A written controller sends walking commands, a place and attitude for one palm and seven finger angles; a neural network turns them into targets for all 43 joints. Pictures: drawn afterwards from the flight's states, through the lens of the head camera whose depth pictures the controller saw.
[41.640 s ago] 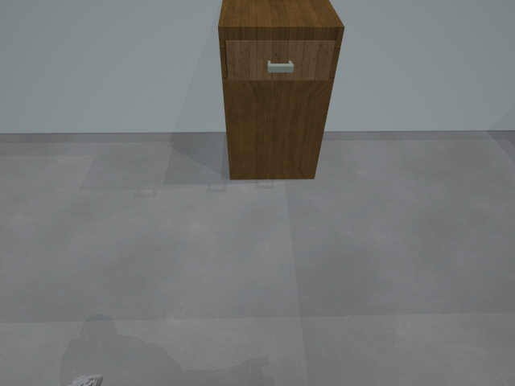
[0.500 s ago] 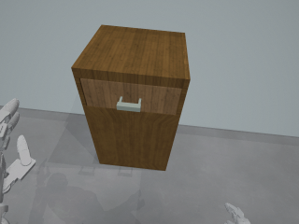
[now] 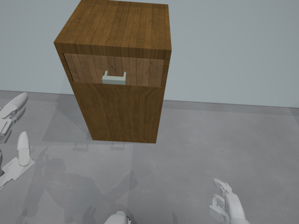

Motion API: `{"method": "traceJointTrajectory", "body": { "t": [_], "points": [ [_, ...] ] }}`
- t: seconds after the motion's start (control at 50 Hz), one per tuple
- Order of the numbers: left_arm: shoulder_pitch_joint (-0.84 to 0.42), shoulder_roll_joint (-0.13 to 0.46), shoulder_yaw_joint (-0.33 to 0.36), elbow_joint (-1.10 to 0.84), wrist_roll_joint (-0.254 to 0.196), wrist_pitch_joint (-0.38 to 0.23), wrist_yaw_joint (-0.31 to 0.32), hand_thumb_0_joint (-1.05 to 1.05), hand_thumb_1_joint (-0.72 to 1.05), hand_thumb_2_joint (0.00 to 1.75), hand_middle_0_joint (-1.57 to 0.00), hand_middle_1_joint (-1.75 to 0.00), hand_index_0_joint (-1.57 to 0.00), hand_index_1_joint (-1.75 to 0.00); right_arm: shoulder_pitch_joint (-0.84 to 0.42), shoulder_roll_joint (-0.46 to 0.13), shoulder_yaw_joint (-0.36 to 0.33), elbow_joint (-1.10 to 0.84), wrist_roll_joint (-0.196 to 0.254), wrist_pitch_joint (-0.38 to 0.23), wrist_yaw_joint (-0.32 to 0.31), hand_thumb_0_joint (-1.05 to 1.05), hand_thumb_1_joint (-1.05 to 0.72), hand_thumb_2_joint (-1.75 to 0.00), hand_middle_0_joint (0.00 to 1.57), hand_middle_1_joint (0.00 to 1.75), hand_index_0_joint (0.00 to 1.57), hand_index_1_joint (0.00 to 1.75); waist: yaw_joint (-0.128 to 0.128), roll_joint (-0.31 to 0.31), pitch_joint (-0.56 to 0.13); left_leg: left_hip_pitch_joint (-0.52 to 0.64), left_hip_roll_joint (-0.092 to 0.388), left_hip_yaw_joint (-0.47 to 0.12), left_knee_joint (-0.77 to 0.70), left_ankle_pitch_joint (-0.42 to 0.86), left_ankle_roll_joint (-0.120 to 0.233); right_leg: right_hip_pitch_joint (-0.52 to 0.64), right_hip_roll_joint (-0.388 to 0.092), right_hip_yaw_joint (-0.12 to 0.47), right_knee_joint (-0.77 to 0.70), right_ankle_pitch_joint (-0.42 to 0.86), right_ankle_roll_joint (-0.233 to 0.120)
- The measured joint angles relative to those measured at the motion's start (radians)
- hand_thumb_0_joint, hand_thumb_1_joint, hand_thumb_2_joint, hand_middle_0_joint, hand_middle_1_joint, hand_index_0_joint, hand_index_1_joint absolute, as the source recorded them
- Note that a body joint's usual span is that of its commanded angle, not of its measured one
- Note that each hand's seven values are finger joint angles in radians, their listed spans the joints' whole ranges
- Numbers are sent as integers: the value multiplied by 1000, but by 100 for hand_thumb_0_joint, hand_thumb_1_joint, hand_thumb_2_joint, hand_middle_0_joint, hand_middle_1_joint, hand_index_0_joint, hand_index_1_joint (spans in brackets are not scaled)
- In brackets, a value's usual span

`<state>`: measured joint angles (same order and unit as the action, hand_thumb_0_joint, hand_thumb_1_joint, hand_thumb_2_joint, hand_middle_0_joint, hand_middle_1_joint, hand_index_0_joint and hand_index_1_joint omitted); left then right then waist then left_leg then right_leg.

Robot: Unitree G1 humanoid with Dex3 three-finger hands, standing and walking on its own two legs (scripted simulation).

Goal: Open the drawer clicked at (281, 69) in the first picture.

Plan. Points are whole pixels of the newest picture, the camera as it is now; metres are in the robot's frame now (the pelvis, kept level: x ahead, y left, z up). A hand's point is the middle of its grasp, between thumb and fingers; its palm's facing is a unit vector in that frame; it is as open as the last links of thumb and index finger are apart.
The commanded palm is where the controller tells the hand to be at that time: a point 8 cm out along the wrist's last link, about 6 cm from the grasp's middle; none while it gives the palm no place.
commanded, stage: stop stepping back and stand still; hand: left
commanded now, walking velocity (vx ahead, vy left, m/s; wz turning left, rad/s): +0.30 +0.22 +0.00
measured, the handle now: (115, 76) +0.71 +0.21 -0.09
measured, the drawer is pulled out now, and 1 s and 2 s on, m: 0.00 0.00 0.00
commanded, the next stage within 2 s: let the arm hang, fingers relaxed in 0.66 s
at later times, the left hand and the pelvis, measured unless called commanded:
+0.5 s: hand out of the picture +0.11 +0.25 +0.16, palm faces +0.40 -0.80 -0.45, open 7.4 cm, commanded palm +0.05 +0.29 +0.18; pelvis -0.07 +0.00 +0.00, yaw +2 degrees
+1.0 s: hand out of the picture +0.08 +0.20 -0.14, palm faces +0.00 -0.97 -0.26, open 7.4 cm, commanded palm none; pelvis -0.06 +0.00 -0.01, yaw +2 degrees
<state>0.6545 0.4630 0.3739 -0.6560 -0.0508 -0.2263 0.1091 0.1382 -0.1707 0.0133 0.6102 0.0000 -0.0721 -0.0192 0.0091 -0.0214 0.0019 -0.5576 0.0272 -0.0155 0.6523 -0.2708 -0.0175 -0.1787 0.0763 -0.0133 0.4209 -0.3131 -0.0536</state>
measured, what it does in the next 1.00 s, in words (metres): steps on the spot: left foot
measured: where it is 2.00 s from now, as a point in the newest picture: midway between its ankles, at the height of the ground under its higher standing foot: outside the picture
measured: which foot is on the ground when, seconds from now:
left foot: up 0.00-0.14, down 0.16-1.00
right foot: down 0.00-1.00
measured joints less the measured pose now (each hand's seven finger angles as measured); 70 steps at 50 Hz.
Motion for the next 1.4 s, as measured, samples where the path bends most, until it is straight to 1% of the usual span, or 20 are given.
{"method": "traceJointTrajectory", "body": {
  "t": [0.04, 0.08, 0.16, 0.18, 0.26, 0.34, 0.5, 0.56, 0.62, 0.68, 0.76, 0.78, 0.8, 0.88, 0.92, 0.96, 1.04, 1.08, 1.2, 1.4],
  "points": [
    [39, -6, 11, 13, 10, 9, 11, 2, 89, 89, -22, -30, -22, -31, 26, -5, -2, -1, 4, 26, -13, 1, -90, -90, 20, 30, 20, 30, 4, -33, -29, 14, -37, 13, 107, -65, 1, -11, -18, 20, 0, 9, -4],
    [49, -26, 3, 37, 12, 33, 27, 1, 88, 89, -22, -30, -22, -31, 55, -23, -5, -10, 8, 34, -29, 1, -90, -90, 20, 30, 20, 30, 2, -39, -50, 76, -54, 30, 98, -70, 9, -9, -23, 28, -6, 17, -5],
    [2, -66, -39, 77, 7, 66, 51, 2, 89, 89, -22, -30, -22, -31, 105, -77, -22, -25, 14, 21, -51, 1, -90, -90, 20, 30, 20, 30, -22, -1, -65, 257, -46, 24, -113, 26, 45, -9, -3, -6, 11, 14, 1],
    [-18, -68, -48, 84, 6, 68, 53, 2, 89, 89, -22, -30, -22, -31, 110, -84, -30, -21, 16, 18, -54, 1, -90, -90, 20, 30, 20, 30, -30, 2, -62, 278, -48, 12, -151, -10, 55, -12, -3, -19, 20, 10, 4],
    [-31, -58, -39, 89, 5, 60, 51, 2, 89, 89, -22, -30, -21, -31, 107, -80, -25, -23, 15, 12, -53, 1, -90, -90, 20, 30, 20, 30, -40, -29, -34, 295, -68, 22, -186, 45, 63, -7, -26, -13, 17, 36, 13],
    [14, -32, -16, 68, 6, 35, 45, 2, 89, 89, -22, -30, -21, -31, 119, -59, -12, -36, 8, -20, -49, 1, -90, -90, 20, 30, 19, 30, -52, -21, -42, 286, -67, 24, -199, 67, 66, -18, -26, -12, 10, 57, 22],
    [11, -83, -26, 95, 31, 44, 65, 2, 89, 89, -22, -30, -21, -31, 143, -11, 10, 1, -23, -34, -58, 1, -90, -90, 20, 30, 20, 30, -33, 13, -58, 243, -69, 15, -164, 23, 61, -59, -28, -26, 47, 19, 12],
    [0, -106, -38, 101, 32, 48, 65, 2, 89, 89, -21, -30, -21, -31, 143, -8, 13, 24, -27, -32, -55, 1, -90, -90, 20, 30, 20, 30, -17, 25, -54, 227, -62, 16, -121, 8, 57, -62, -23, -29, 57, 61, -2],
    [-18, -126, -57, 110, 34, 48, 62, 2, 89, 89, -21, -30, -21, -31, 142, -17, 9, 49, -24, -25, -49, 1, -90, -90, 20, 30, 20, 30, -6, 40, -55, 212, -47, 14, -56, -45, 48, -56, -9, -32, 75, 44, -8],
    [-47, -128, -68, 123, 34, 47, 59, 2, 89, 89, -22, -30, -21, -31, 140, -26, 3, 65, -19, -18, -47, 1, -90, -90, 20, 30, 20, 30, -8, 35, -49, 234, -36, 23, -58, -6, 47, -38, -8, -36, 91, 23, -4],
    [-59, -112, -51, 136, 30, 45, 54, 2, 89, 89, -22, -30, -21, -31, 130, -30, 2, 55, -13, -15, -50, 1, -90, -90, 20, 30, 20, 30, -16, 4, -43, 277, -52, 44, -105, 18, 65, -21, -26, -18, 94, 9, 12],
    [-85, -104, -63, 192, 45, 24, 42, 2, 89, 89, -21, -30, -21, -31, 123, -35, -8, 72, -11, -44, -34, 1, -90, -90, 20, 30, 20, 30, -17, 7, -48, 270, -55, 44, -113, 20, 68, -41, -32, -21, 123, 12, 19],
    [-140, -98, -91, 287, 61, 34, 15, 1, 89, 89, -21, -30, -21, -31, 110, -48, -18, 94, -12, -54, -16, 1, -90, -90, 20, 30, 20, 30, -17, 16, -51, 257, -62, 40, -116, 25, 73, -72, -41, -21, 175, -5, 27],
    [-378, -134, -216, 783, 81, 196, -58, 1, 90, 90, -20, -30, -20, -30, 47, -84, -25, 162, -33, 3, 8, 1, -90, -90, 20, 30, 20, 30, -29, 39, -34, 216, -90, 25, -126, 52, 86, -176, -70, 35, 359, -136, 47],
    [-441, -161, -265, 1008, 82, 246, -75, 1, 90, 90, -20, -30, -20, -30, 26, -79, -17, 179, -35, 29, 13, 0, -90, -90, 20, 30, 20, 30, -34, 24, -5, 217, -95, 33, -124, 53, 81, -167, -86, 51, 315, -103, 51],
    [-456, -182, -311, 1184, 80, 264, -90, 1, 91, 89, -20, -30, -20, -30, 18, -65, -9, 195, -29, 46, 18, 0, -90, -90, 20, 30, 20, 30, -39, -9, 20, 217, -99, 50, -102, 38, 70, -115, -99, 73, 198, -13, 58],
    [-434, -264, -389, 1464, 72, 273, -111, 1, 91, 89, -20, -30, -20, -30, 25, -48, -11, 264, -22, 69, 18, 0, -90, -90, 20, 30, 20, 30, -57, -11, 69, 253, -68, 33, -116, 36, 52, -64, -68, 59, 148, -20, 54],
    [-419, -281, -370, 1544, 58, 262, -90, 0, 95, 89, -21, -30, -21, -30, 47, -38, -11, 307, -19, 75, 12, 0, -90, -90, 20, 30, 20, 30, -48, -20, 79, 272, -59, 21, -142, 45, 43, -36, -58, 48, 107, -1, 45],
    [-389, -245, -358, 1693, 58, 246, -89, -1, 97, 89, -21, -30, -21, -30, 97, -27, -18, 426, -16, 95, -5, 0, -90, -90, 20, 30, 20, 30, -11, -5, 88, 318, -41, 1, -195, 66, 30, 32, -41, 31, 11, 41, 32],
    [-374, -243, -363, 1794, 57, 237, -83, 1, 92, 89, -20, -30, -20, -30, 106, -22, -21, 494, -14, 92, -12, 0, -90, -90, 20, 30, 20, 30, -11, 41, 73, 362, -40, 5, -255, 96, 28, 68, -41, 37, -36, 67, 29]
  ]
}}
